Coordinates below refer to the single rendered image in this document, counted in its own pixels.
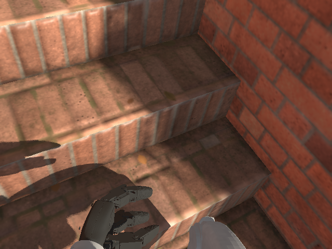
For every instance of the robot right thigh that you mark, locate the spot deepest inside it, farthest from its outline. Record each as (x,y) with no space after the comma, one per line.
(213,235)

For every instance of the left robot hand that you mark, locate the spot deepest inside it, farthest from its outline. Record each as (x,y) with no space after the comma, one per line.
(102,221)

